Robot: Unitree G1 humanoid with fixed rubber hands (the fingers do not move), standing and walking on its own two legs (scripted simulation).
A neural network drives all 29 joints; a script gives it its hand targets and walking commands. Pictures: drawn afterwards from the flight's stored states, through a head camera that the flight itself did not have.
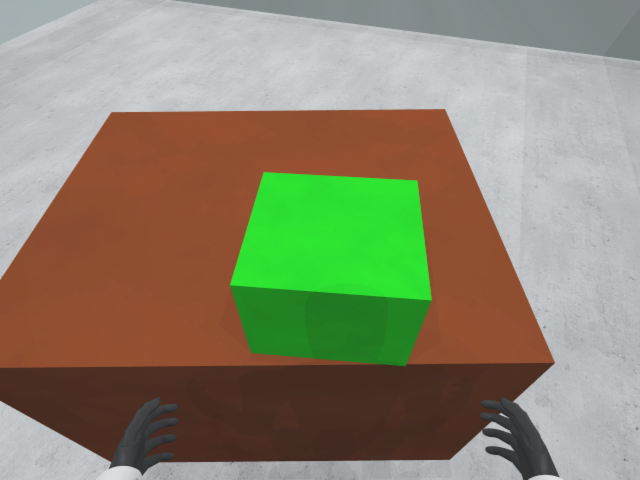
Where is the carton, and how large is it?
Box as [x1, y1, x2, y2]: [230, 172, 431, 365]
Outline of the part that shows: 264,172 230,283 251,352 405,365 431,300 417,181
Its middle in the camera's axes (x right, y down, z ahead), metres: +0.03 +0.04 +0.62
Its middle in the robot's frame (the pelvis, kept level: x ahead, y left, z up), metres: +0.42 +0.00 -0.02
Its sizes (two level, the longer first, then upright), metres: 0.250 0.227 0.192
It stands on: a pedestal, 0.67 m high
